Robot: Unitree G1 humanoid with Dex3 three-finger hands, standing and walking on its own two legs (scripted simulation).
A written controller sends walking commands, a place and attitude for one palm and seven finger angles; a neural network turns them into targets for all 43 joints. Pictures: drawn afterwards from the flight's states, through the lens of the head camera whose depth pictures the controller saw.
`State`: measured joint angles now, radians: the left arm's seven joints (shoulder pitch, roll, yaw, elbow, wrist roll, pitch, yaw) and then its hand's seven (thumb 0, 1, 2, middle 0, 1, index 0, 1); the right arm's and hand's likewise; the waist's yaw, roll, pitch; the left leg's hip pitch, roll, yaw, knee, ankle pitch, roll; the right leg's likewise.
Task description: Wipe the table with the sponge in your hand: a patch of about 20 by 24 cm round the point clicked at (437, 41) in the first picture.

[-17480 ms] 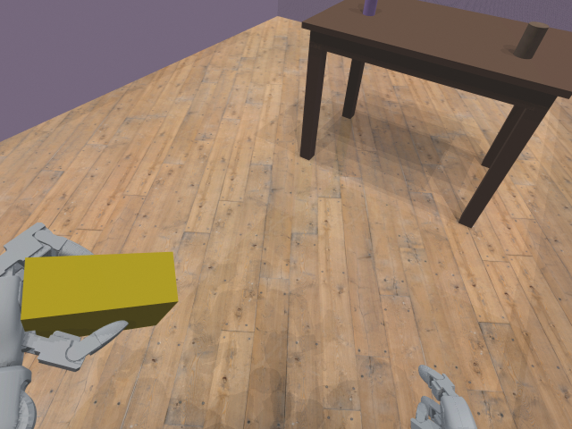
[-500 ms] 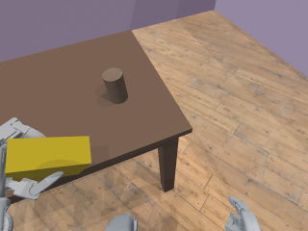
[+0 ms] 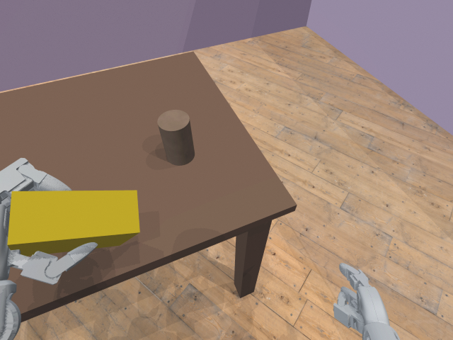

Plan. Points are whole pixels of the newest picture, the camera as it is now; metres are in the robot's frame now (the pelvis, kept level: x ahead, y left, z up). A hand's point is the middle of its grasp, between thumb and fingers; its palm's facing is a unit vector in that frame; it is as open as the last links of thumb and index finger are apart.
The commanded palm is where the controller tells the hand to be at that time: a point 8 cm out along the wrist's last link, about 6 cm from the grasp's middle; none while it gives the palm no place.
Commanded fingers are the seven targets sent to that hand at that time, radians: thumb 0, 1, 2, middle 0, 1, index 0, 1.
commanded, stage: come to a stop and stand still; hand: left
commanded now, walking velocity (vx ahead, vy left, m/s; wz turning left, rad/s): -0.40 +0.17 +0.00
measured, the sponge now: (94, 222) +0.24 +0.19 +0.15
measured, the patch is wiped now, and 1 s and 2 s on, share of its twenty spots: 0.00 0.00 0.00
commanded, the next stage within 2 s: look again from close up in 0.96 s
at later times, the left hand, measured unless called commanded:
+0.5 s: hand out of the picture +0.15 +0.29 +0.18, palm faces +0.40 -0.84 -0.36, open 9.7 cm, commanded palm +0.08 +0.33 +0.19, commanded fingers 0.00 0.10 1.30 -1.20 -1.60 -1.20 -1.60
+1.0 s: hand out of the picture +0.15 +0.33 +0.22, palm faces +0.51 -0.75 -0.41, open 9.7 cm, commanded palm +0.07 +0.32 +0.19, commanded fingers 0.00 0.10 1.30 -1.20 -1.60 -1.20 -1.60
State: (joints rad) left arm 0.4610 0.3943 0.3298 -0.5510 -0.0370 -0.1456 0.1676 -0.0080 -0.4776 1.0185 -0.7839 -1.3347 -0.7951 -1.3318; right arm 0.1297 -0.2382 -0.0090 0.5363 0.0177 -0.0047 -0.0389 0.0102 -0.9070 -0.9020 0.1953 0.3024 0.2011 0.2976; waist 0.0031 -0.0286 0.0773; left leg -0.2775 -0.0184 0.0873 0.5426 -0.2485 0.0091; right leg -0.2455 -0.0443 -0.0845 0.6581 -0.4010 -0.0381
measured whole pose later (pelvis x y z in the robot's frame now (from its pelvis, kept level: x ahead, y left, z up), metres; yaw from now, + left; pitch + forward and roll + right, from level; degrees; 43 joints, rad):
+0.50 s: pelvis -0.07 +0.05 +0.02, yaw +1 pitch +0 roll -1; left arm 0.45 0.36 0.30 -0.51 -0.04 -0.09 0.16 -0.01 -0.48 1.02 -0.78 -1.33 -0.79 -1.33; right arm 0.21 -0.16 0.06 0.60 -0.01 -0.07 -0.06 0.01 -0.90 -0.90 0.20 0.30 0.21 0.30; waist 0.00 0.00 0.01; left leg -0.31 -0.02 0.08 0.37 -0.14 0.03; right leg -0.13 0.03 -0.02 0.38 -0.27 -0.03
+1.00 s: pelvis -0.09 +0.04 +0.00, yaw +0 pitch -2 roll -1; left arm 0.18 0.52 0.48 -0.34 -0.03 -0.23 0.10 -0.01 -0.48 1.02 -0.78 -1.33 -0.80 -1.33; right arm 0.23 -0.18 0.02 0.63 0.01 -0.10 -0.02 0.01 -0.91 -0.90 0.20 0.30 0.20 0.30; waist 0.04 -0.02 0.06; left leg -0.41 -0.01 0.01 0.72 -0.25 0.02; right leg -0.23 0.06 -0.01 0.55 -0.30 -0.04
